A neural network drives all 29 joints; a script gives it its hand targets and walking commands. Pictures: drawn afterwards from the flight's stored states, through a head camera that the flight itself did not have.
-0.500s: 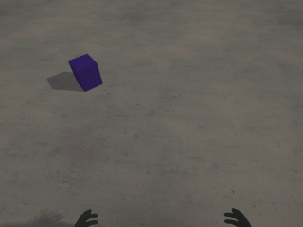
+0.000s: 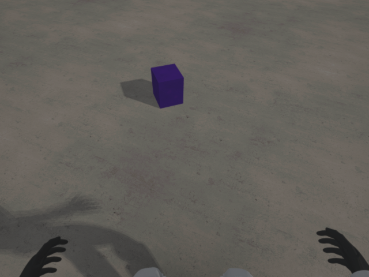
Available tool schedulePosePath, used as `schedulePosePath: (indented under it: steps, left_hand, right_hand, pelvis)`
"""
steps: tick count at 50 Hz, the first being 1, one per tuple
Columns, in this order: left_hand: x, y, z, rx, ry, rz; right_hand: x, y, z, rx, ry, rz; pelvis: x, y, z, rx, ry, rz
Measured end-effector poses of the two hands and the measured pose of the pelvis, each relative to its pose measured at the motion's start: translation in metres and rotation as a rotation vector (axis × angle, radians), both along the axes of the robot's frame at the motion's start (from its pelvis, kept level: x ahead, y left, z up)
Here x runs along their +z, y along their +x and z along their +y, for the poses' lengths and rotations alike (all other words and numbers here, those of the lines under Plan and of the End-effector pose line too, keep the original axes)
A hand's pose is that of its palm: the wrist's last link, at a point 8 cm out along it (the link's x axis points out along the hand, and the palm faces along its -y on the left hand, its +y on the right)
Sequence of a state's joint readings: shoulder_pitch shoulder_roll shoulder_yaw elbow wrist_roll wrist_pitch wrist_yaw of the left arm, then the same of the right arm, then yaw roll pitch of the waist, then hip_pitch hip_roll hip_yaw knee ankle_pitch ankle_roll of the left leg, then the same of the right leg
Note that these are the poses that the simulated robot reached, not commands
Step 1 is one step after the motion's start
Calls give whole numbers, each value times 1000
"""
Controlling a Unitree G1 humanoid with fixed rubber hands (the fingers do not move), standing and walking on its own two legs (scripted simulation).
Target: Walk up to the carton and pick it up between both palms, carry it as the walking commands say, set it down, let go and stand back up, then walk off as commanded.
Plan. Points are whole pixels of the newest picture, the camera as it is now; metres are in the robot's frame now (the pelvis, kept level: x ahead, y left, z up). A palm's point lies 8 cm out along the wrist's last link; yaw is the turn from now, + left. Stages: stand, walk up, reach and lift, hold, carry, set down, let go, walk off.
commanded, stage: walk up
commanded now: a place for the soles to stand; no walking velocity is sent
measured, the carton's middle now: (167, 86) +1.56 +0.15 -0.62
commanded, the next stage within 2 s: none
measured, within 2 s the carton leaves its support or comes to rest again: neither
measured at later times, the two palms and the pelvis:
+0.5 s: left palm (74, 183) +0.32 +0.29 -0.01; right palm (311, 172) +0.39 -0.34 -0.06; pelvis +0.24 -0.04 +0.01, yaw +7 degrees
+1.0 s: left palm (77, 127) +0.54 +0.37 -0.04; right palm (274, 104) +0.62 -0.27 +0.00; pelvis +0.47 +0.04 +0.02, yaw +10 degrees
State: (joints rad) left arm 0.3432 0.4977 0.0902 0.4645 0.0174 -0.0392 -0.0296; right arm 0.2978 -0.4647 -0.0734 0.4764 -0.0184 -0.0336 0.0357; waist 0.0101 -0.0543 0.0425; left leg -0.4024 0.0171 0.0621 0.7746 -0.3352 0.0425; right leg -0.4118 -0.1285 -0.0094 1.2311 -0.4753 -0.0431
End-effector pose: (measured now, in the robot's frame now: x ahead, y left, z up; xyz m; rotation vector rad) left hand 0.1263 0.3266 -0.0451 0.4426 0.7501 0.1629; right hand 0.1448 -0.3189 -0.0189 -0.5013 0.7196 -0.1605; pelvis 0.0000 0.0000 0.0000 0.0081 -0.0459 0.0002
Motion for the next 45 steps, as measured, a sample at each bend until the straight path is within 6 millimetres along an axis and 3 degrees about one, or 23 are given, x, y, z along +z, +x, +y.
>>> schedulePosePath:
  steps: [4, 8, 11, 14, 17, 19, 23, 29, 34, 38, 40, 45]
  left_hand:
    - [9, 53, -24, -67, -65, -26]
    - [21, 103, -39, -106, -81, -41]
    - [30, 143, -47, -116, -66, -58]
    - [36, 186, -54, -114, -34, -78]
    - [33, 220, -54, -90, 30, -107]
    - [32, 224, -50, -35, 51, -102]
    - [33, 205, -40, 73, 74, -20]
    - [34, 169, -20, 214, 76, 119]
    - [23, 170, 1, 293, 46, 198]
    - [1, 197, 26, 323, 19, 229]
    - [-12, 221, 36, 320, 1, 232]
    - [-15, 318, 42, 243, -46, 144]
  right_hand:
    - [-4, -7, 6, -43, 20, 74]
    - [-9, -2, -2, -78, 31, 142]
    - [-15, 14, -16, -99, 37, 184]
    - [-27, 42, -32, -110, 44, 213]
    - [-46, 83, -47, -96, 52, 232]
    - [-52, 119, -47, -73, 61, 222]
    - [-45, 205, -32, 30, 85, 163]
    - [-20, 323, 11, 196, 111, 100]
    - [3, 414, 54, 294, 107, 30]
    - [13, 480, 85, 344, 51, -43]
    - [12, 499, 90, 329, 14, -76]
    - [14, 496, 74, 230, -33, -10]
  pelvis:
    - [13, 34, 2, 10, 9, 1]
    - [20, 72, -2, 22, 13, 1]
    - [21, 104, -9, 29, 16, -1]
    - [16, 141, -20, 33, 17, 0]
    - [1, 176, -35, 53, 6, 4]
    - [-2, 193, -39, 72, -2, 1]
    - [8, 228, -40, 107, -15, -6]
    - [24, 279, -31, 156, -22, -8]
    - [25, 327, -14, 189, -29, -12]
    - [12, 370, 12, 205, -27, -9]
    - [2, 386, 23, 215, -20, -11]
    - [9, 427, 33, 200, -5, -18]
